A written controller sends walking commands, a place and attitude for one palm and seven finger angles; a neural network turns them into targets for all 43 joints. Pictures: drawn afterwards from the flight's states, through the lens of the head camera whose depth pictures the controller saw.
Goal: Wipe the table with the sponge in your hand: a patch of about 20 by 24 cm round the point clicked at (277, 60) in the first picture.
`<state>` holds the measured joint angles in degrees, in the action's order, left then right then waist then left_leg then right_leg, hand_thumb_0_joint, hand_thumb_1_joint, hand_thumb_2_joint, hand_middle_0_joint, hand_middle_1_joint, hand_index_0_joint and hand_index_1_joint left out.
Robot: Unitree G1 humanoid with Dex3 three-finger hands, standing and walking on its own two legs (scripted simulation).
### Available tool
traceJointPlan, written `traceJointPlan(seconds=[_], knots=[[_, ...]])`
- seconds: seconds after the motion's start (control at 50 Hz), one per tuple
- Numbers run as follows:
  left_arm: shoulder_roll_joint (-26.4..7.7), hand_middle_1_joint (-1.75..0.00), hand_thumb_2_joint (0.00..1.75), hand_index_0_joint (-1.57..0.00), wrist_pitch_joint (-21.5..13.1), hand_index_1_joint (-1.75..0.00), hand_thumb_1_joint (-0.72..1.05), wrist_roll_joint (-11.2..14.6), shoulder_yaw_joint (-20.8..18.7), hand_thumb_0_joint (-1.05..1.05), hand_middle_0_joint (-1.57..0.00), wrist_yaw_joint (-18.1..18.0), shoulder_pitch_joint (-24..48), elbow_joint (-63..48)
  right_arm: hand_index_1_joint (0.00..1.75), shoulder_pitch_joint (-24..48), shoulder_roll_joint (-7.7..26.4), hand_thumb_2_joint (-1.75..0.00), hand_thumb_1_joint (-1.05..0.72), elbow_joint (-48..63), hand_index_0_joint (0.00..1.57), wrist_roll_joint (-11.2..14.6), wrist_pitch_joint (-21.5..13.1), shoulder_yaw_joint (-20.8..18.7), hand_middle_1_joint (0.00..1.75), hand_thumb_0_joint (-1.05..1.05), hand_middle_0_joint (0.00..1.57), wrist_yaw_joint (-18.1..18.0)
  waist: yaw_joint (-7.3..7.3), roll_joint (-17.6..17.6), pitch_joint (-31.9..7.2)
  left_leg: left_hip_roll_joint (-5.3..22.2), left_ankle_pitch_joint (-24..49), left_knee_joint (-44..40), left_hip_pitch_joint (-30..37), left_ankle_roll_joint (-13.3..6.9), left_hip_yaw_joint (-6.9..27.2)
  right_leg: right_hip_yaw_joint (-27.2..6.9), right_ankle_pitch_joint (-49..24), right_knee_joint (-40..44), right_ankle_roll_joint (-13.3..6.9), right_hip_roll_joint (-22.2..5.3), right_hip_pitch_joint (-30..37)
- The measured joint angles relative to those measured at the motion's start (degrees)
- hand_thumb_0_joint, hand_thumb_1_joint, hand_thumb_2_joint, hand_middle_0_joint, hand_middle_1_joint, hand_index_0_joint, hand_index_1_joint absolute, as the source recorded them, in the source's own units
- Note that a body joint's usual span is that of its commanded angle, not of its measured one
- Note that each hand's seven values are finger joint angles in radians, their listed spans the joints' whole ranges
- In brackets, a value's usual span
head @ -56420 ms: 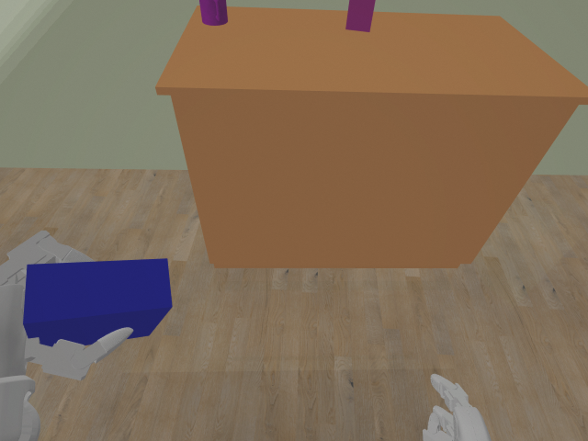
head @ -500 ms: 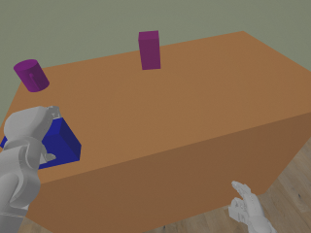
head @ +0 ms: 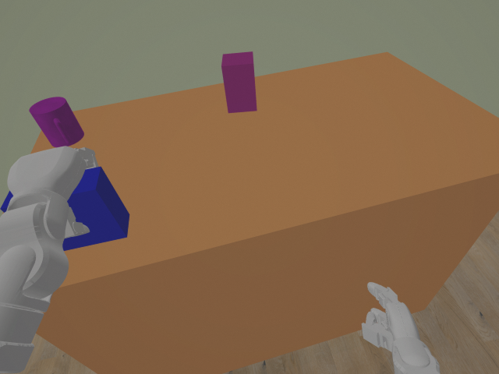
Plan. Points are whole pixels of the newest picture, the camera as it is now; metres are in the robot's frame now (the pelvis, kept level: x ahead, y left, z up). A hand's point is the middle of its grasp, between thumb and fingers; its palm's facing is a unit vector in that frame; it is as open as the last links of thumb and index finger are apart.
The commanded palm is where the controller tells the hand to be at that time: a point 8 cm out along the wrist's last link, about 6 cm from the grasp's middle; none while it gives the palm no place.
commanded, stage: lift the sponge slowly off the table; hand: left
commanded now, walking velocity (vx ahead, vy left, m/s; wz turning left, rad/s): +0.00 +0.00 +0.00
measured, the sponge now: (79, 219) +0.27 +0.33 +0.13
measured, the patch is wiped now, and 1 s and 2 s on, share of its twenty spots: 1.00 1.00 1.00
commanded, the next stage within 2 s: bring the sponge back beside the body in 0.96 s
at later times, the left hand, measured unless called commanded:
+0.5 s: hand (68, 175) +0.28 +0.32 +0.21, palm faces +0.12 +0.00 -0.99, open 9.5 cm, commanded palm +0.24 +0.32 +0.28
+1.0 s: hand (58, 155) +0.29 +0.32 +0.24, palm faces +0.14 +0.01 -0.99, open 9.5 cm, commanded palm +0.24 +0.32 +0.31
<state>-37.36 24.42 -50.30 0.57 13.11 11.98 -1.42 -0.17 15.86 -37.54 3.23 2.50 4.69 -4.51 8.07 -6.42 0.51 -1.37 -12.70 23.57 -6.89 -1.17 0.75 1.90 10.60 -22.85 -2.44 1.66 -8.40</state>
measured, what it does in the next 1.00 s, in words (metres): stands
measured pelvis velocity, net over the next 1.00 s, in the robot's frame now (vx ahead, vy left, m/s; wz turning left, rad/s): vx -0.01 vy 0.01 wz -0.01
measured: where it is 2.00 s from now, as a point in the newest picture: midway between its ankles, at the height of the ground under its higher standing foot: outside the picture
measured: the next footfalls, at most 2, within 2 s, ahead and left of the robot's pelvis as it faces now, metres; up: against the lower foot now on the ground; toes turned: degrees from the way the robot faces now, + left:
none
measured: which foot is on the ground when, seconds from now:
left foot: down 0.00-1.00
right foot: down 0.00-1.00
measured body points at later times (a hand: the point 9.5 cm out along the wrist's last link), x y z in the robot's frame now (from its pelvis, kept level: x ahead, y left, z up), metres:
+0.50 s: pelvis -0.01 +0.00 +0.00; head -0.03 -0.05 +0.45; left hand +0.27 +0.31 +0.26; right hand +0.25 -0.19 -0.08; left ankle +0.00 +0.11 -0.74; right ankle +0.02 -0.09 -0.74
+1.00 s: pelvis -0.01 +0.01 +0.00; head -0.02 -0.04 +0.45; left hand +0.28 +0.32 +0.29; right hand +0.25 -0.19 -0.08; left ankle +0.00 +0.11 -0.74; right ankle +0.02 -0.09 -0.74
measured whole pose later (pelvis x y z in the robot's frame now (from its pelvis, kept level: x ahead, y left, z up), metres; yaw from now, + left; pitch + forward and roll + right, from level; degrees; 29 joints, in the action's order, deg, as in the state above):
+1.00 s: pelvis -0.01 +0.01 +0.00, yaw +0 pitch -3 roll +0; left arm -41.0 28.0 -49.7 1.3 18.9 23.5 -0.5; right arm -0.9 16.2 -37.1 3.8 3.5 4.8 -4.1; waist 8.2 -6.7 -0.3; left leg -2.0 -12.4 24.3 -8.5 -1.7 0.0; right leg 1.1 10.7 -24.5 -1.9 1.0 -10.6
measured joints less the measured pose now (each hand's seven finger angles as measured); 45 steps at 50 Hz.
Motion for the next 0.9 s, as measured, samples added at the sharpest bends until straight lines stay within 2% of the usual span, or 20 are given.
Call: traceJointPlan(seconds=[0.12, 0.38, 0.56, 0.68, 0.82, 0.9], knots=[[-1.2, -1.4, 1.1, -0.82, -1.3, -1.41, -0.5, 0.9, -1.5, -0.01, -0.77, 0.5, -0.3, -0.5, 0.3, -1.2, 0.5, -0.9, -0.9, 0.1, 0.2, -0.1, 0.1, -0.4, 0.3, 0.01, 0.2, 0.2, -0.33, -0.1, -0.2, 0.2, -0.3, 0.6, -0.3, 0.1, -0.4, -0.4, 0.2, -0.7, 0.0, 0.2, -0.5], [-1.1, -1.39, 1.09, -0.82, -0.7, -1.41, -0.5, 0.8, -0.3, -0.01, -0.77, 1.1, 3.3, -0.2, 0.3, -2.1, 1.2, -0.9, -0.9, -0.5, 0.2, 0.3, -0.3, -1.1, 0.3, 0.02, 0.2, -0.4, -0.19, -0.4, 0.1, -0.3, 0.0, 0.6, -0.4, -0.1, -0.2, -0.2, 0.2, -1.1, 0.1, -0.3, -0.7], [-1.8, -1.39, 1.09, -0.82, 2.4, -1.41, -0.5, 0.8, 0.1, -0.01, -0.77, 2.2, 6.1, 0.2, 0.3, -0.3, 0.3, -0.9, -0.9, 0.0, 0.2, 0.3, 0.4, -0.3, 0.3, 0.02, 0.2, 0.4, -0.02, -0.6, -0.7, -0.4, 0.3, 0.5, -0.8, -0.2, -0.7, -0.7, 0.1, -1.5, 0.3, -0.3, -1.4], [-3.2, -1.39, 1.09, -0.82, 3.9, -1.41, -0.5, 0.2, 0.6, -0.01, -0.77, 4.8, 8.6, 2.7, 0.3, 0.0, 0.4, -0.9, -0.9, 0.5, 0.2, 0.6, 0.8, 0.1, 0.3, 0.01, 0.2, 0.1, -0.02, -0.4, -0.7, -0.5, 0.2, 1.0, -1.4, -0.2, -0.3, -0.3, 0.2, -1.8, 0.3, -0.5, -1.7], [-3.4, -1.39, 1.09, -0.82, 2.2, -1.41, -0.5, -0.1, 1.8, -0.01, -0.77, 6.7, 10.7, 1.8, 0.3, -0.9, 0.8, -0.9, -0.9, 0.8, 0.2, 0.6, -0.1, -0.2, 0.3, 0.01, 0.2, -0.6, 0.33, -0.1, -0.3, -0.7, 0.3, 0.9, -1.4, -0.4, 0.1, 0.1, 0.1, -1.5, 0.4, -0.7, -1.5], [-3.3, -1.39, 1.09, -0.82, 1.4, -1.41, -0.5, 0.5, 1.4, -0.01, -0.77, 6.1, 10.9, 0.1, 0.3, -1.1, 0.5, -0.9, -0.9, 0.6, 0.2, 0.5, 0.0, -0.2, 0.3, 0.01, 0.2, -0.4, 0.36, -0.1, -0.4, -0.7, 0.3, 0.7, -1.2, -0.4, -0.2, -0.3, 0.1, -1.5, 0.5, -0.7, -1.6]])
